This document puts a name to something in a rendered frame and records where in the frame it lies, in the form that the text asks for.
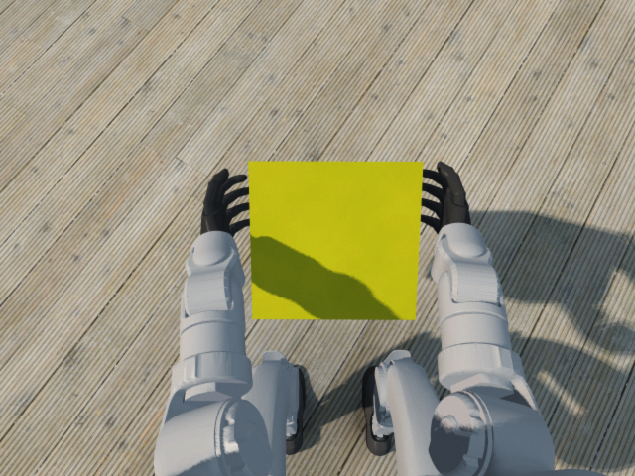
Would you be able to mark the robot thigh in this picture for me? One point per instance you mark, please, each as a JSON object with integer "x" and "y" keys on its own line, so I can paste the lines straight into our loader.
{"x": 403, "y": 390}
{"x": 275, "y": 393}

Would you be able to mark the robot right upper arm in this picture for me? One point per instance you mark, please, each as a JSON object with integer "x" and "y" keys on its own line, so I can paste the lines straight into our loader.
{"x": 473, "y": 434}

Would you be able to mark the robot right forearm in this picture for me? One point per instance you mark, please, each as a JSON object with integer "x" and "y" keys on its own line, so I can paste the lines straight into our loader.
{"x": 476, "y": 349}

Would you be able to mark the robot left upper arm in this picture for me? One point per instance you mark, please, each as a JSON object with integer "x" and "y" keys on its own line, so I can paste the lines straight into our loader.
{"x": 226, "y": 438}

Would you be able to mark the carton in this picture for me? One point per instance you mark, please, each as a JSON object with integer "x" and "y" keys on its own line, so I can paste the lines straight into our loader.
{"x": 335, "y": 240}

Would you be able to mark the left robot thigh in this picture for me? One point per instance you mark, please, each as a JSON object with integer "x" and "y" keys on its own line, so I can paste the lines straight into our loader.
{"x": 275, "y": 393}

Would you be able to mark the right robot thigh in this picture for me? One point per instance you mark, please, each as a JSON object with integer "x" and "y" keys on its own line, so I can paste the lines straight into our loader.
{"x": 403, "y": 390}

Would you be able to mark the robot left forearm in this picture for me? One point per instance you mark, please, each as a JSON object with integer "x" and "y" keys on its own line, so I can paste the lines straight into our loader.
{"x": 213, "y": 365}

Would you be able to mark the left robot hand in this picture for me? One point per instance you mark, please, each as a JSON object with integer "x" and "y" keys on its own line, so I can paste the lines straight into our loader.
{"x": 214, "y": 216}

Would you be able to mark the right robot hand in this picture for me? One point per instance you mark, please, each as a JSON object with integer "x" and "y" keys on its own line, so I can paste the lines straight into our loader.
{"x": 453, "y": 207}

